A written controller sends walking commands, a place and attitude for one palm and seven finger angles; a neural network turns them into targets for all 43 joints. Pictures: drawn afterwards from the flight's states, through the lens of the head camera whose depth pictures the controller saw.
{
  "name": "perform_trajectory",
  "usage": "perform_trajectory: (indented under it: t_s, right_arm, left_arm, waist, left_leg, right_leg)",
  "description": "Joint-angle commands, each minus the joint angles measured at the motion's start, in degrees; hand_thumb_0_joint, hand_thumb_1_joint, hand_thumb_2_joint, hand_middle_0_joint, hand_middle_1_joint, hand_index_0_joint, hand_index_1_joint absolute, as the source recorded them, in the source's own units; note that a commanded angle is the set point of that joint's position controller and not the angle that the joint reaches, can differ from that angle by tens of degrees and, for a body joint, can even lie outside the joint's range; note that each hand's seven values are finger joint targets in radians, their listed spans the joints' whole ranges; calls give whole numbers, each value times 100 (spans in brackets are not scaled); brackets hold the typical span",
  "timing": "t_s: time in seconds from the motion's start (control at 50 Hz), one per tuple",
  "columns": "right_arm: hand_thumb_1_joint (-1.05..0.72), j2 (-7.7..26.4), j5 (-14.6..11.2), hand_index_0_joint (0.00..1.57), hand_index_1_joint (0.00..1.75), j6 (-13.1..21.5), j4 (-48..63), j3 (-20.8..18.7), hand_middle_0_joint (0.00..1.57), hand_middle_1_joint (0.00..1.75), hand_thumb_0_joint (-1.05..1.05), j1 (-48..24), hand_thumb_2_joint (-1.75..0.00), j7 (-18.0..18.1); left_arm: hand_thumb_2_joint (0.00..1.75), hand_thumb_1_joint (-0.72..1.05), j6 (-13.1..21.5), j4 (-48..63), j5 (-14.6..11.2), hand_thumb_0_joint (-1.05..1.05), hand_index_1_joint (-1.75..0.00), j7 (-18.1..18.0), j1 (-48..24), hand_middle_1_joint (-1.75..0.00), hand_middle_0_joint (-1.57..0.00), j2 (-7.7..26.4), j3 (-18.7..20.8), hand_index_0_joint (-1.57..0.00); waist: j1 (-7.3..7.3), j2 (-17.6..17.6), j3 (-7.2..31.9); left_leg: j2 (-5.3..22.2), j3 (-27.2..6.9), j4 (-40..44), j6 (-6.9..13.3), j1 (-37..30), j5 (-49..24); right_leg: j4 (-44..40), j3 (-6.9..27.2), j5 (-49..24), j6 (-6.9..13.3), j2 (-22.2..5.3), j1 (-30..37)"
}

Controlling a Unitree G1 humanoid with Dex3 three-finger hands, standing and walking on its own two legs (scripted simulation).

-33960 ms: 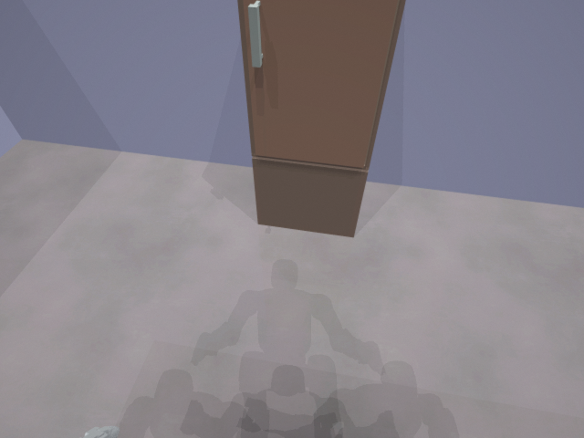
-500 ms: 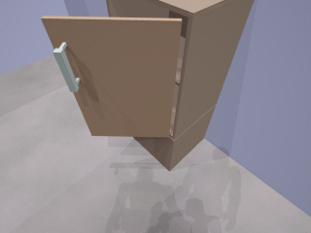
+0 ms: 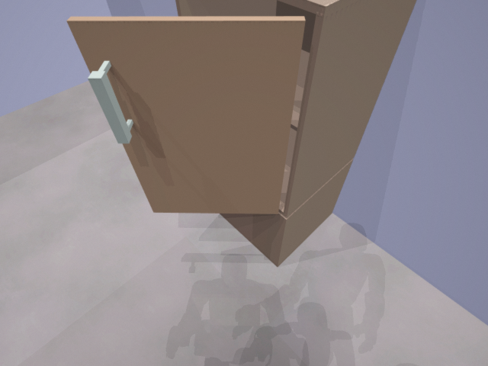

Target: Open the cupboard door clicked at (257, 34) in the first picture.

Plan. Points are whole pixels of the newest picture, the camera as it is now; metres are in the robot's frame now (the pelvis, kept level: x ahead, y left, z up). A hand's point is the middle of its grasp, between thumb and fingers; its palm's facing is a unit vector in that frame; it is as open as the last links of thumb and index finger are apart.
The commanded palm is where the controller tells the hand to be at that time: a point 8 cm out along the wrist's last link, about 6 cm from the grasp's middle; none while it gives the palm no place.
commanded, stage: shuffle to correct the standing spot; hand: left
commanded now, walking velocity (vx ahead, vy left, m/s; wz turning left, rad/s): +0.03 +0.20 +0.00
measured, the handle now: (115, 103) +0.55 +0.31 +0.11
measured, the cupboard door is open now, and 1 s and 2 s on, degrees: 45 45 45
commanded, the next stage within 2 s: come to a stop and stand still in 0.16 s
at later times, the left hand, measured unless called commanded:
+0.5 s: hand out of the picture +0.04 +0.30 -0.16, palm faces +0.09 -0.97 -0.24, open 7.4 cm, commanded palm none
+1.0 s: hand out of the picture +0.01 +0.24 -0.16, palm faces +0.06 -0.98 -0.19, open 7.2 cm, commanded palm none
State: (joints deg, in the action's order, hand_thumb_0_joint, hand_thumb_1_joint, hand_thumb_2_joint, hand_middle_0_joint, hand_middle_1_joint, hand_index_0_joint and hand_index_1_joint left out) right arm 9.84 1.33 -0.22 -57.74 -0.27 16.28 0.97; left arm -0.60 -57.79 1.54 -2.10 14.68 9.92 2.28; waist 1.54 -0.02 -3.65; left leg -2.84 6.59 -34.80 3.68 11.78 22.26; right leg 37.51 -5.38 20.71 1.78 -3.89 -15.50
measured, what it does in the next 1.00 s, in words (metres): steps on the spot: left foot, then right foot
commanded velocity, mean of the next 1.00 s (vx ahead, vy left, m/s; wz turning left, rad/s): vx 0.00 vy -0.02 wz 0.00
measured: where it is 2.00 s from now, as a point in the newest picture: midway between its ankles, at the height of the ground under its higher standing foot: outside the picture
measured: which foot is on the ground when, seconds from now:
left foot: down 0.00-0.00, up 0.02-0.28, down 0.30-1.00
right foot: down 0.00-0.30, up 0.32-0.64, down 0.66-1.00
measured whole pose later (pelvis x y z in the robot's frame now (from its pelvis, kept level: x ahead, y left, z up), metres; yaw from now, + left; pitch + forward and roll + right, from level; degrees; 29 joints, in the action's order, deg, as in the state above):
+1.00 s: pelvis +0.01 +0.06 +0.02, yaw +2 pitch -1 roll +0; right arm 6.2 1.2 0.3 -66.2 0.8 18.2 1.7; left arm 0.2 -62.5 0.2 -1.4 15.7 9.1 0.5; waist -0.5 0.6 -2.0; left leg 2.8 2.9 -25.8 -1.7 11.3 13.1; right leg 25.7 -4.5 15.3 4.1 2.5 -9.4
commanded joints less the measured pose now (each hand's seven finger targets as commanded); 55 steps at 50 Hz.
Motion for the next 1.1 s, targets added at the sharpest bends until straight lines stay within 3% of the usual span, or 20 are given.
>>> perform_trajectory:
  t_s: [0.0,0.08,0.22,0.24,0.26,0.28,0.3,0.32,0.4,0.5,0.6,0.62,0.66,0.68,0.76,0.86,1.02,1.04,1.06,1.08]
  right_arm:
    - [-90,549,-2,20,30,-29,606,-241,20,30,0,-471,-90,6]
    - [-90,382,-31,20,30,-133,634,-271,20,30,0,-505,-90,-165]
    - [-90,390,-88,20,30,-69,613,-307,20,30,0,-179,-90,-223]
    - [-90,528,-74,20,30,-41,562,-326,20,30,0,14,-90,-205]
    - [-90,843,-43,20,30,6,504,-395,20,30,0,310,-90,-168]
    - [-90,1354,29,20,30,34,517,-481,20,30,0,598,-90,-128]
    - [-90,1463,44,20,30,4,570,-469,20,30,0,676,-90,-81]
    - [-90,1292,64,20,30,64,516,-436,20,30,0,425,-90,0]
    - [-90,841,43,20,30,230,503,-235,20,30,0,-316,-90,65]
    - [-90,948,70,20,30,92,231,-310,20,30,0,68,-90,142]
    - [-90,957,20,20,30,49,127,-332,20,30,0,-18,-90,127]
    - [-90,725,-7,20,30,61,81,-282,20,30,0,66,-90,105]
    - [-90,290,-46,20,30,32,121,-140,20,30,0,-43,-90,63]
    - [-90,272,-18,20,30,-33,81,-122,20,30,0,-178,-90,62]
    - [-90,104,-11,20,30,-57,-343,-67,20,30,0,289,-90,49]
    - [-90,148,-15,20,30,83,-616,-7,20,30,0,379,-90,90]
    - [-90,106,-72,20,30,132,-739,-1,20,30,0,371,-90,140]
    - [-90,428,-110,20,30,195,-350,-77,20,30,0,-291,-90,94]
    - [-90,31,-102,20,30,79,-160,-41,20,30,0,182,-90,47]
    - [-90,49,-91,20,30,64,-166,-63,20,30,0,275,-90,14]
  left_arm:
    - [90,90,200,28,1,0,-30,-119,1377,-30,-20,1234,283,-20]
    - [90,90,184,349,61,0,-30,-112,505,-30,-20,1110,266,-20]
    - [90,90,43,533,70,0,-30,-7,75,-30,-20,1532,428,-20]
    - [90,90,-6,548,49,0,-30,-1,79,-30,-20,1451,420,-20]
    - [90,90,-70,614,40,0,-30,15,119,-30,-20,1175,368,-20]
    - [90,90,-120,726,-4,0,-30,33,119,-30,-20,660,272,-20]
    - [90,90,-120,834,-2,0,-30,0,37,-30,-20,545,207,-20]
    - [90,90,-106,742,-14,0,-30,-35,76,-30,-20,368,152,-20]
    - [90,90,-15,289,-35,0,-30,110,274,-30,-20,507,89,-20]
    - [90,90,-144,304,-45,0,-30,138,64,-30,-20,391,34,-20]
    - [90,90,-62,214,-51,0,-30,127,426,-30,-20,358,64,-20]
    - [90,90,-11,205,-28,0,-30,94,417,-30,-20,489,64,-20]
    - [90,90,84,177,-41,0,-30,58,420,-30,-20,792,66,-20]
    - [90,90,124,191,-54,0,-30,45,351,-30,-20,780,76,-20]
    - [90,90,151,157,-99,0,-30,37,28,-30,-20,559,-20,-20]
    - [90,90,146,-83,-143,0,-30,56,215,-30,-20,433,-61,-20]
    - [90,90,188,-421,-122,0,-30,30,531,-30,-20,300,-143,-20]
    - [90,90,319,-652,-40,0,-30,-237,1141,-30,-20,467,-115,-20]
    - [90,90,382,-332,-51,0,-30,-191,807,-30,-20,730,-105,-20]
    - [90,90,397,-214,-30,0,-30,-150,607,-30,-20,604,-134,-20]
  waist:
    - [475,1381,204]
    - [85,1096,186]
    - [-120,1191,340]
    - [-179,806,439]
    - [-313,-102,645]
    - [-407,-1543,704]
    - [-495,-1183,617]
    - [-335,-1379,716]
    - [-65,-884,522]
    - [-293,-585,488]
    - [-100,-566,545]
    - [-97,-79,396]
    - [-162,1017,332]
    - [-84,1300,203]
    - [-325,576,19]
    - [-176,-434,-116]
    - [-120,4,-39]
    - [154,13,-192]
    - [-284,125,306]
    - [-342,26,358]
  left_leg:
    - [327,-644,-2347,-384,2219,1221]
    - [525,-612,-2667,-532,2125,299]
    - [138,353,191,-629,77,-845]
    - [183,312,655,-594,-383,-1089]
    - [776,-249,867,-401,-891,-1695]
    - [2101,-2089,1459,289,-862,-2538]
    - [2527,-2472,1760,867,-177,-2121]
    - [2523,-2842,1940,999,-60,-1825]
    - [1780,-1390,1829,582,183,-2726]
    - [2084,-1605,1793,707,-88,-2690]
    - [1801,-1402,1366,383,333,-2089]
    - [1515,-1265,1127,156,752,-1726]
    - [609,-260,469,-365,978,-251]
    - [603,-335,68,-377,795,175]
    - [669,-435,162,-393,215,-544]
    - [942,-758,1251,-329,63,-1533]
    - [949,-698,1485,-312,-64,-1433]
    - [846,-369,-33,-474,429,-1055]
    - [654,-609,-330,-368,607,-21]
    - [692,-605,-428,-360,474,36]
  right_leg:
    - [-1781,2923,-3863,1397,-2645,1309]
    - [-1619,1180,-3322,883,-1818,645]
    - [-1029,590,-1720,283,-1318,-355]
    - [-600,494,-1488,148,-1115,-525]
    - [222,111,-623,-82,-694,-906]
    - [1434,-247,1631,-378,28,-1646]
    - [2273,236,1870,-222,59,-1533]
    - [2708,559,1625,-145,36,-1635]
    - [1959,537,328,-213,-35,-890]
    - [835,410,638,-210,164,-529]
    - [-1011,325,-463,-111,247,540]
    - [-1578,629,-774,-58,90,946]
    - [-2112,1623,-1129,448,-981,620]
    - [-2380,1771,-970,628,-1097,161]
    - [-2215,1245,-781,616,-668,-192]
    - [-1869,907,-872,181,-193,75]
    - [-1922,824,-1313,99,-191,467]
    - [-1898,1432,-4294,-370,-685,380]
    - [-1998,1673,-3180,-62,-1046,612]
    - [-2079,1553,-2033,394,-942,255]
